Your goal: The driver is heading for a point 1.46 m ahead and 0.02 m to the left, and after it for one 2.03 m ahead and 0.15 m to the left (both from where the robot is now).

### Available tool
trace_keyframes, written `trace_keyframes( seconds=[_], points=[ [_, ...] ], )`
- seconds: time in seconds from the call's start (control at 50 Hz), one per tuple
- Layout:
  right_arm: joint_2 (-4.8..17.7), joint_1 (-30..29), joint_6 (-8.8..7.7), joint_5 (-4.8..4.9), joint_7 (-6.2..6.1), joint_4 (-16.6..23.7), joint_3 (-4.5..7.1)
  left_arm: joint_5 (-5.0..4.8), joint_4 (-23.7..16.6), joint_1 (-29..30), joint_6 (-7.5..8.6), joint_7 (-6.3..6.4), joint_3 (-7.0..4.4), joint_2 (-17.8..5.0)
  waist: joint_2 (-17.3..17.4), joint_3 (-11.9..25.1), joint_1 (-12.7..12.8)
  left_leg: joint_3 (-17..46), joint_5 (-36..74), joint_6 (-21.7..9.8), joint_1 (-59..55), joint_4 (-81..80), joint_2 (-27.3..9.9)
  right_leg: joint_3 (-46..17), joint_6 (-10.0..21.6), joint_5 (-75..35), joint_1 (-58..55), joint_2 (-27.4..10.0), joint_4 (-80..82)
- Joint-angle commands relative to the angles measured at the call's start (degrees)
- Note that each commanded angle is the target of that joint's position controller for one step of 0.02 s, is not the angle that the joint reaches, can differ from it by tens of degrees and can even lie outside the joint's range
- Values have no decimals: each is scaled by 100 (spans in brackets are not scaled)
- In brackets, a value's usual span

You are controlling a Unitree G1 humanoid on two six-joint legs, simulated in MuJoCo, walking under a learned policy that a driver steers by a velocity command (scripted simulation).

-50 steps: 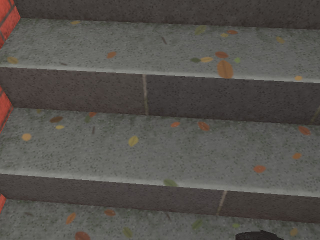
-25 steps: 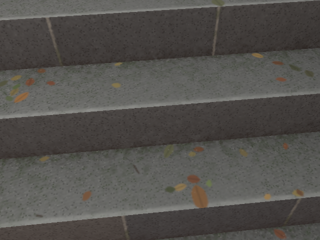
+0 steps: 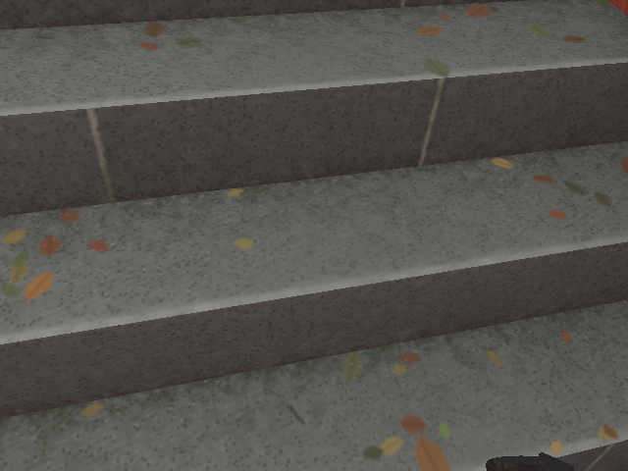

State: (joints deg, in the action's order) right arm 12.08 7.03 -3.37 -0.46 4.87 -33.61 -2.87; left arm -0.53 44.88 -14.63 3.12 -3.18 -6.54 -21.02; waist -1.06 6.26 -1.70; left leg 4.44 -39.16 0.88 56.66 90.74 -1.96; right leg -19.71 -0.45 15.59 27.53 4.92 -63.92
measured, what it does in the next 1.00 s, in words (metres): steps on the spot: right foot 0.19 m lower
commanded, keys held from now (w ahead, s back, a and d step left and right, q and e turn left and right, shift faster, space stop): no key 0.96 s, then w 0.04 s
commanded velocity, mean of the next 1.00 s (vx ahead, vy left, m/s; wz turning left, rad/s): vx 0.01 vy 0.00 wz -0.02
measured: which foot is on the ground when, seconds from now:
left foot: down 0.00-1.00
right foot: up 0.00-0.44, down 0.46-1.00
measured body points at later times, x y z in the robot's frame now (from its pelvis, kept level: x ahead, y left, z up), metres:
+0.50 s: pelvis +0.01 +0.00 +0.02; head +0.02 -0.01 +0.47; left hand +0.10 +0.22 -0.12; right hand +0.16 -0.22 -0.09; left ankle +0.05 +0.14 -0.55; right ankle -0.05 -0.10 -0.74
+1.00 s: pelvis +0.01 +0.00 +0.01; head +0.01 +0.01 +0.46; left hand -0.04 +0.26 -0.14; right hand +0.09 -0.20 -0.13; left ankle +0.03 +0.09 -0.57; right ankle -0.06 -0.09 -0.75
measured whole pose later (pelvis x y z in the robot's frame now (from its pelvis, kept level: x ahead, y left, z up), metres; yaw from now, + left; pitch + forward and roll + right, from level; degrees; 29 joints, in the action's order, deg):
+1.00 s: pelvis +0.01 +0.00 +0.01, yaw -3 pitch +1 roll +5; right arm 3.6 13.1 4.8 -0.4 -5.5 -45.9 -1.6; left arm 2.1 56.9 -27.8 -3.2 2.7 -0.3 -13.6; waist -6.0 1.4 -1.9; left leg -8.5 -47.2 -5.9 43.5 85.6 4.3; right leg 5.0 3.2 11.6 1.6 -5.7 -11.5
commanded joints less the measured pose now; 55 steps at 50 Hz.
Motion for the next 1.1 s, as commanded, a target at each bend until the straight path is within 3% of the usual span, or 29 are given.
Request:
trace_keyframes(
  seconds=[0.02,0.04,0.06,0.14,0.16,0.2,0.26,0.36,0.42,0.44,0.46,0.48,0.5,0.52,0.54,0.56,0.58,0.6,0.66,0.68,0.7,0.78,0.84,0.9,0.94,1.0,1.04,1.06,1.1],
  points=[
    [859,988,-37,382,230,-247,334,9,-640,116,86,44,59,276,1813,-226,-14,2788,2135,-1295,-2492,-4032,-729,-7,164,47,2612,131,-3262],
    [357,-10,-53,565,157,-109,177,65,-459,-185,123,32,207,311,964,-183,420,2294,1591,-991,-1848,-3703,-558,514,-40,387,2051,-318,-2819],
    [127,-501,-131,539,92,-39,102,69,-453,-290,116,-20,341,590,469,-176,651,1976,1137,-718,-1406,-3885,-399,982,-266,548,1473,-461,-2485],
    [592,-297,-533,127,-311,-167,197,212,-339,-221,-149,31,331,-185,784,316,199,2082,1965,-992,-1229,-4059,-513,1140,-545,-406,943,-652,-2751],
    [322,267,-172,-293,-834,-624,333,442,-698,591,-364,339,389,609,291,-64,174,1860,633,-1251,-1623,-4160,-426,1812,22,-797,1019,-74,-2922],
    [319,525,49,-273,-1060,-639,367,447,-863,746,-482,462,479,738,428,-319,51,2092,-18,-1333,-1894,-4319,-456,1479,152,-751,1379,-64,-2991],
    [232,363,72,-203,-1110,-566,467,487,-1007,567,-532,491,473,604,701,-300,66,2345,320,-1516,-2258,-4200,-628,1273,105,-531,1457,-97,-2842],
    [223,41,171,-332,-1321,-407,565,367,-946,126,-596,472,509,649,857,-414,72,2016,1029,-1325,-2081,-3957,-616,1592,406,-154,223,-594,1016],
    [-48,54,415,-248,-1535,-341,552,198,-209,-989,-568,472,558,952,820,-286,270,931,2031,-935,-1766,-2997,-110,2670,531,-2759,-1929,-722,4727],
    [-112,446,503,-203,-1408,-390,475,53,20,-917,-499,464,577,1147,-128,-774,238,133,2481,-827,-2780,-2373,285,3153,340,-3082,-1294,-372,5963],
    [-380,916,585,-188,-1321,-413,505,157,185,-479,-468,407,658,1246,-813,-910,-252,-184,1776,-782,-2508,-1155,710,2972,367,-3725,-1557,-604,6299],
    [-499,937,650,-22,-1220,-365,554,193,205,-615,-326,384,729,1149,-1160,-808,-168,-392,-333,-593,-897,723,1047,2065,591,-6425,-2595,-1313,5368],
    [-615,1044,516,177,-1096,-405,594,263,240,-993,-163,364,676,660,-1452,-424,-108,-550,-1216,-225,289,2627,1283,1782,935,-10136,-3625,-2056,3504],
    [-501,1018,368,218,-1036,-385,583,302,241,-1203,-148,403,520,317,-899,103,-17,-135,-1001,-166,557,2928,1029,1670,1400,-9727,-4067,-2616,3705],
    [-196,348,298,135,-1047,-30,569,414,162,-626,-252,446,403,119,-498,-191,-121,-345,-921,-203,752,2101,761,1932,1512,-7264,-3739,-2354,4205],
    [-254,-376,286,0,-1010,177,452,424,159,-461,-313,567,414,230,-608,-462,-10,-614,-1168,-265,809,1165,421,1877,1465,-5864,-3528,-2184,4567],
    [-508,-804,369,-47,-932,554,224,358,158,-364,-322,728,354,17,-1086,-702,-80,-533,-1452,-410,396,-438,-127,1358,1535,-4232,-2961,-2551,5228],
    [-465,-807,513,-22,-882,443,189,247,214,-579,-311,798,344,20,-1043,-697,57,-768,-1231,-491,-213,-779,-103,1054,1600,-3451,-2653,-2614,5581],
    [-375,-7,622,10,-856,-143,208,158,643,-1289,-369,649,401,257,112,-45,169,-966,-241,-744,-1226,-1330,289,1878,1249,-5045,-3073,-2003,5074],
    [-483,43,600,-14,-843,-209,188,168,779,-1517,-437,615,408,232,142,15,140,-945,-271,-755,-1370,-1457,362,2063,1135,-5174,-3080,-1739,5000],
    [-588,157,565,52,-930,-292,150,256,846,-1677,-529,638,348,14,-32,-149,159,-921,-327,-731,-1405,-1553,362,2144,1077,-5358,-2985,-1626,5016],
    [-536,514,697,-5,-972,-558,159,262,893,-1642,-625,563,433,195,-183,-160,-178,-590,191,-754,-2418,-1958,481,2569,1013,-3512,-1887,-1316,4929],
    [-571,205,811,-87,-1093,-597,154,330,996,-2128,-727,537,513,428,0,-669,62,-151,-321,-734,-1772,-2152,380,2451,1052,-1306,-1716,-1150,5102],
    [-614,62,780,44,-1084,-572,161,307,1034,-2015,-673,542,562,369,-932,-973,50,-594,-62,-646,-1544,-1170,436,1914,1359,147,-1429,-1783,5830],
    [-564,381,723,51,-1059,-784,215,296,978,-1400,-558,589,524,122,-906,-1027,-224,-701,307,-686,-2186,-742,420,2029,1291,145,-925,-1973,6219],
    [-447,741,743,-50,-1034,-1016,228,203,944,-1338,-589,628,479,-34,-1,-1065,-370,-558,105,-865,-2466,-2050,471,2324,1057,445,-902,-1585,5963],
    [-369,775,772,-83,-1016,-1182,261,211,887,-1657,-708,581,504,188,584,-1003,-119,-154,-387,-922,-2098,-2818,442,2662,990,169,-1324,-1051,5133],
    [-235,819,773,-25,-1043,-1175,299,209,780,-1423,-732,538,529,342,686,-845,-179,415,-860,-1067,-2352,-3487,293,2956,888,-376,-1105,-691,4381],
    [218,765,762,-134,-1209,-1338,503,279,571,-1283,-687,379,503,507,1564,-147,-118,2622,-2175,-1684,-1896,-4922,-223,2543,815,447,-1292,-92,1231]
  ],
)
Velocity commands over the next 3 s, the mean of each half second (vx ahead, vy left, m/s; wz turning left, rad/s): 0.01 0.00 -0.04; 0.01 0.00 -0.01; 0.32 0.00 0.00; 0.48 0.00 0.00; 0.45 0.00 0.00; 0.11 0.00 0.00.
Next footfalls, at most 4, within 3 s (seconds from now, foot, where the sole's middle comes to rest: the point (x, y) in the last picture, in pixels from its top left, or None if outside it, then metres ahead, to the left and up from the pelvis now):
0.46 right None -0.02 -0.10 -0.79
1.28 right None -0.04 -0.04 -0.79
1.62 left None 0.19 0.03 -0.60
2.04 right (434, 418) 0.50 -0.20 -0.42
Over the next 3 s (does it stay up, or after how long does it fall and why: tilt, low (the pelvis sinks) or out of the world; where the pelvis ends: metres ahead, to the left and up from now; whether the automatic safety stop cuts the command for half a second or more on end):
stays up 0.74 -0.13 0.55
